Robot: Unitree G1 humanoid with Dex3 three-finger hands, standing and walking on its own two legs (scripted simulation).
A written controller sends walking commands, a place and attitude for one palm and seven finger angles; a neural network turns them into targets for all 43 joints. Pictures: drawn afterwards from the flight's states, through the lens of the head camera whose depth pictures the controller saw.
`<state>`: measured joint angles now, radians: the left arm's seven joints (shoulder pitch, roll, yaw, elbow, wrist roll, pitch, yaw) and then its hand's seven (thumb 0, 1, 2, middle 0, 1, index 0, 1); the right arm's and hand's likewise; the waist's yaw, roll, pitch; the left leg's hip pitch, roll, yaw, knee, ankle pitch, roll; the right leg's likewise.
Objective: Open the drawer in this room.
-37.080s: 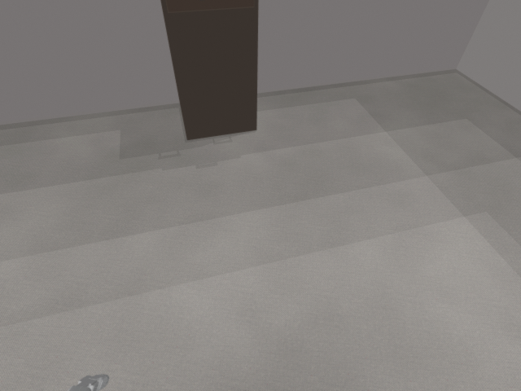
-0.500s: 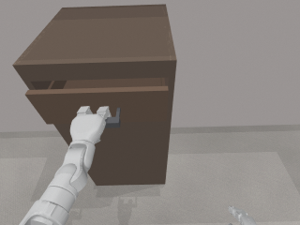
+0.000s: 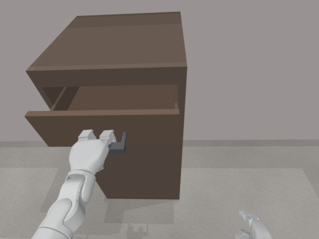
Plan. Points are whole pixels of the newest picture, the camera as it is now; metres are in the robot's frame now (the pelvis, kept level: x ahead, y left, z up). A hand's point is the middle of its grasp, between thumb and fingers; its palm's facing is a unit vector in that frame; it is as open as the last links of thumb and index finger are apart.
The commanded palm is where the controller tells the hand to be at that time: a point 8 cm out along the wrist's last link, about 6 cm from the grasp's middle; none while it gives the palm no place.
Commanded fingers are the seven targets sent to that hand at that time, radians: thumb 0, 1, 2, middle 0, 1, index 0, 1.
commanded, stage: pull the drawer open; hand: left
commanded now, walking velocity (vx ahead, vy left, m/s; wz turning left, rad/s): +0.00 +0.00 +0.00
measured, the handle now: (104, 141) +0.36 +0.18 +0.06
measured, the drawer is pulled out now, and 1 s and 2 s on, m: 0.12 0.25 0.30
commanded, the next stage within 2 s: open the thumb to release the handle in 1.80 s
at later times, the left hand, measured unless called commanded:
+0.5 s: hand (93, 182) +0.25 +0.19 +0.04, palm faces +0.02 -0.13 -0.99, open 5.7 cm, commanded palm +0.21 +0.20 +0.09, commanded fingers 0.00 0.90 0.90 -0.40 -1.35 -0.40 -1.35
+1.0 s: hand (85, 212) +0.18 +0.18 +0.04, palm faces +0.04 -0.15 -0.99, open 5.7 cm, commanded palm +0.14 +0.21 +0.09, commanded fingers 0.00 0.90 0.90 -0.40 -1.35 -0.40 -1.35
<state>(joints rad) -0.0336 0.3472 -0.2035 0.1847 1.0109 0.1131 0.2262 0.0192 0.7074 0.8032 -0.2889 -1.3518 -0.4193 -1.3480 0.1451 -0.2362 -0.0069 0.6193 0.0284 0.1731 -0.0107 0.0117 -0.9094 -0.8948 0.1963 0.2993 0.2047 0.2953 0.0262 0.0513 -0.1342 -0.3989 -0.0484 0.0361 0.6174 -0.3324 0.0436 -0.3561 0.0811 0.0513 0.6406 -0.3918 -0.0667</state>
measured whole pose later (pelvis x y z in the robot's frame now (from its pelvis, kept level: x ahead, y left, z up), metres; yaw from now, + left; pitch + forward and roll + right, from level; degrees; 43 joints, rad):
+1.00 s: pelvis -0.01 -0.01 -0.01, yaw +0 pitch +4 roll +1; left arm 0.46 0.37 -0.18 -0.23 1.02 0.04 0.30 0.04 0.68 0.81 -0.30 -1.35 -0.42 -1.35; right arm 0.09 -0.22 0.01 0.59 -0.01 0.13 0.04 0.01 -0.91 -0.90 0.20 0.30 0.20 0.30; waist 0.08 0.06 -0.11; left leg -0.41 -0.04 0.04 0.69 -0.36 0.04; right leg -0.37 0.09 0.05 0.73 -0.42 -0.07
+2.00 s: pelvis -0.02 -0.02 -0.02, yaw +0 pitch +6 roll +1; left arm 0.70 0.43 -0.12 -0.36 1.02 -0.05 0.41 0.02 0.68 0.79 -0.34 -1.33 -0.41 -1.35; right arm 0.11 -0.25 0.01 0.54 -0.03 0.12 0.07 0.01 -0.91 -0.89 0.20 0.30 0.20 0.30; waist 0.08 0.07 -0.12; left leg -0.49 -0.03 0.03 0.77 -0.39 0.02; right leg -0.44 0.10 0.04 0.80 -0.45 -0.09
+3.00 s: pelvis -0.03 -0.02 -0.01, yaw +0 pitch +2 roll +1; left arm 0.53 0.41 -0.17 -0.28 0.98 0.02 0.29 0.00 -0.49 0.30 -0.39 -1.23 -0.32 -1.20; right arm 0.09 -0.22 0.02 0.59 0.00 0.12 0.02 0.01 -0.91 -0.89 0.20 0.30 0.20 0.30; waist 0.10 0.08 -0.11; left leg -0.39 -0.03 0.02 0.68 -0.33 0.02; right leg -0.35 0.10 0.03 0.70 -0.39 -0.09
